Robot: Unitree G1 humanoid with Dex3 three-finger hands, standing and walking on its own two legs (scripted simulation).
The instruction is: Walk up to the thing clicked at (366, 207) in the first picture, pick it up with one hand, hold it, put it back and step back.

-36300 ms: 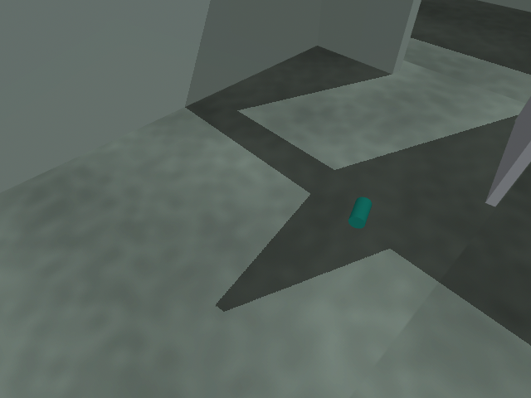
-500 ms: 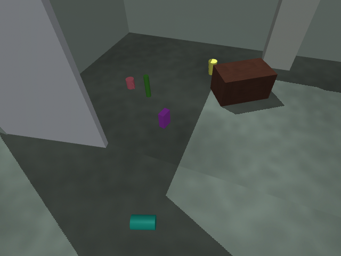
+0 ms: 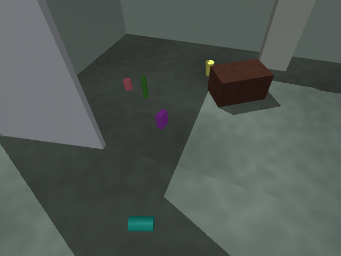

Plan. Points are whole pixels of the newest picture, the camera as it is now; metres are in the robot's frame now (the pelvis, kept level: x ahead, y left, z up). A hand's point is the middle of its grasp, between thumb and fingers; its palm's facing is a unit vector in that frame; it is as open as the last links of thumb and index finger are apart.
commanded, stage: stand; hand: left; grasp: from above
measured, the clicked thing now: (141, 223) +0.46 +0.21 -0.74
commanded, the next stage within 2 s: step back in 0.38 s
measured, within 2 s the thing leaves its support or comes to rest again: neither
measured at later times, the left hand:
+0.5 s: hand out of the picture +0.07 +0.26 -0.16, palm faces +0.02 -0.93 -0.36, open 7.4 cm
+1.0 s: hand out of the picture +0.02 +0.30 -0.18, palm faces -0.11 -0.93 -0.36, open 7.4 cm
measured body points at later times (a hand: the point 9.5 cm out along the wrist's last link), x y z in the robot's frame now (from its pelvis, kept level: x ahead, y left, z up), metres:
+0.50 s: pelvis -0.02 +0.00 -0.01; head +0.02 +0.00 +0.44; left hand +0.07 +0.31 -0.14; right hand +0.07 -0.30 -0.14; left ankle +0.00 +0.13 -0.75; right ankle +0.00 -0.11 -0.75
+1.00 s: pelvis -0.11 +0.05 -0.02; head -0.03 +0.06 +0.42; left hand +0.03 +0.35 -0.16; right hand -0.04 -0.27 -0.13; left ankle -0.05 +0.14 -0.75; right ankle -0.16 -0.09 -0.70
